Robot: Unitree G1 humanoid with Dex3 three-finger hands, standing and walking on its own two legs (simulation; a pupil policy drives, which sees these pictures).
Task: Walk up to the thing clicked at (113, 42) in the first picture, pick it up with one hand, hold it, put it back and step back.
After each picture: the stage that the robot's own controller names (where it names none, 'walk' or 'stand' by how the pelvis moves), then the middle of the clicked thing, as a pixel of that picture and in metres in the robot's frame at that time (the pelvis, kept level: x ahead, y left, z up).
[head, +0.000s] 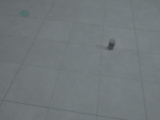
stand; (111, 44) +1.30 -0.38 -0.72
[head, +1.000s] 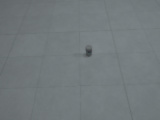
walk; (88, 51) +1.21 +0.00 -0.70
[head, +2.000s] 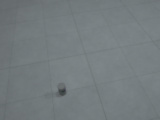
walk; (62, 89) +0.73 +0.22 -0.71
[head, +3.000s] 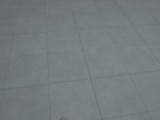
walk; out of the picture +0.46 +0.12 -0.71
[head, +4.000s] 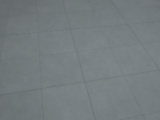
stand; out of the picture +0.38 +0.14 -0.72
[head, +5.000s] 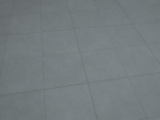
stand; out of the picture +0.36 +0.14 -0.72
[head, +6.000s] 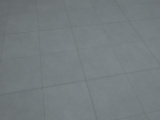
stand; out of the picture +0.37 +0.15 -0.72
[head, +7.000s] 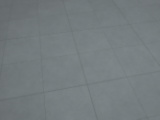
stand; out of the picture +0.35 +0.15 -0.73
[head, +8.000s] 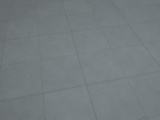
stand; out of the picture +0.35 +0.15 -0.73
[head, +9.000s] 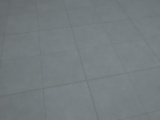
go down; out of the picture +0.35 +0.15 -0.72
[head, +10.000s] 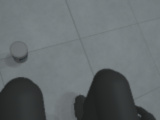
go down; (19, 52) +0.46 +0.17 -0.30
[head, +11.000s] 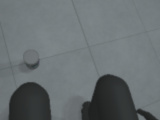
close in; (31, 60) +0.45 +0.15 -0.33
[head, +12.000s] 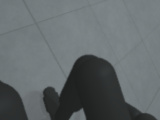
close in; out of the picture +0.45 +0.21 -0.24
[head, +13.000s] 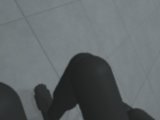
close; out of the picture +0.44 +0.21 -0.24
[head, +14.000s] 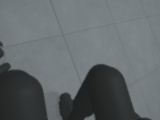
lift; out of the picture +0.37 +0.22 -0.18
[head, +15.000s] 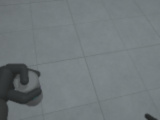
lift; (29, 89) +0.31 +0.16 +0.00
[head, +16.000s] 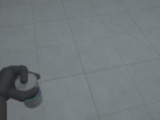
hold; (30, 91) +0.32 +0.17 -0.01
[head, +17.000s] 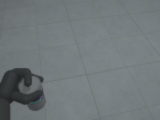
hold; (33, 94) +0.31 +0.17 -0.01
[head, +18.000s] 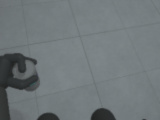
crouch; (27, 76) +0.37 +0.17 -0.07
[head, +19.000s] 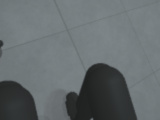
lower; out of the picture +0.45 +0.20 -0.18
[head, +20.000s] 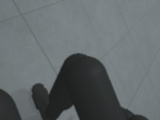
lower; out of the picture +0.45 +0.25 -0.25
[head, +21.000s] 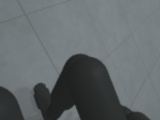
lower; out of the picture +0.44 +0.24 -0.25
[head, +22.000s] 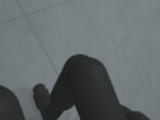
lower; out of the picture +0.44 +0.24 -0.25
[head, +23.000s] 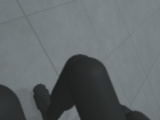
lower; out of the picture +0.44 +0.24 -0.25
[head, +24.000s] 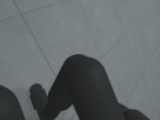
open; out of the picture +0.43 +0.22 -0.25
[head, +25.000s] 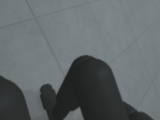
stand; out of the picture +0.43 +0.22 -0.25
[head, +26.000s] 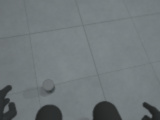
walk; (49, 86) +0.41 +0.15 -0.51
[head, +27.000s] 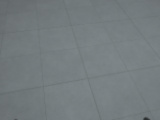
stand; out of the picture +0.37 +0.13 -0.66
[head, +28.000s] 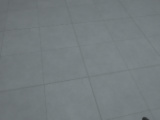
stand; out of the picture +0.37 +0.14 -0.67
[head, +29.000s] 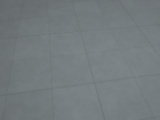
stand; out of the picture +0.39 +0.13 -0.72
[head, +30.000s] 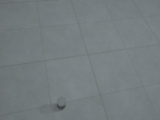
walk; (61, 103) +0.44 +0.06 -0.71
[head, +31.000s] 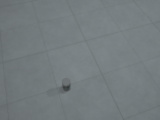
walk; (66, 84) +0.61 +0.11 -0.69
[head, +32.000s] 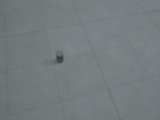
walk; (59, 56) +0.90 +0.17 -0.69
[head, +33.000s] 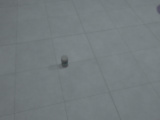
stand; (64, 61) +1.00 +0.16 -0.70
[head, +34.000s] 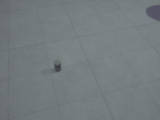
stand; (57, 65) +1.00 +0.21 -0.72
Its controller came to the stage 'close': yes
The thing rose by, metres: 0.71
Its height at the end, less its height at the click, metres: +0.00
